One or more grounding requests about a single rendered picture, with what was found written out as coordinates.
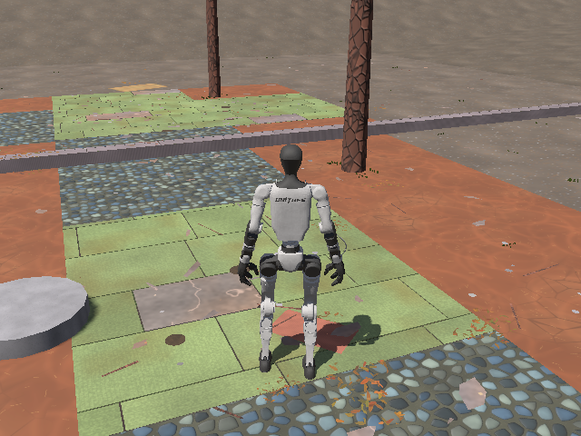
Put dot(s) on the left robot forearm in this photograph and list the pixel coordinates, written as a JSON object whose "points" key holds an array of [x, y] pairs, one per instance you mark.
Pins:
{"points": [[248, 245]]}

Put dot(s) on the right robot upper arm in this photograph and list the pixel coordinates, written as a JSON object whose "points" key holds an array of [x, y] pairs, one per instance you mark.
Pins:
{"points": [[319, 193]]}

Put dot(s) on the right robot forearm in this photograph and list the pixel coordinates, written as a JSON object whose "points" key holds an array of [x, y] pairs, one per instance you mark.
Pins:
{"points": [[333, 245]]}

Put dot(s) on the right robot hand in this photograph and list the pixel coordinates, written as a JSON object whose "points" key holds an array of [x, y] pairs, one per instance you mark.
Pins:
{"points": [[339, 272]]}

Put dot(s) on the robot head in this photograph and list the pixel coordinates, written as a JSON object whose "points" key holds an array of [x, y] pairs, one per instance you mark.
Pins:
{"points": [[291, 157]]}

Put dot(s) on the left robot upper arm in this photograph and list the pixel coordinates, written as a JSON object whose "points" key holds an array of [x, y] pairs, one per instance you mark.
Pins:
{"points": [[262, 192]]}

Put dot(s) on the left robot hand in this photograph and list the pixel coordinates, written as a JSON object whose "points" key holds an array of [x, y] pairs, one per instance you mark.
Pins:
{"points": [[242, 271]]}

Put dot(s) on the robot left foot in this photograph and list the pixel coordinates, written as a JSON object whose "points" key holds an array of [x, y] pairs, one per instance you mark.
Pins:
{"points": [[265, 366]]}

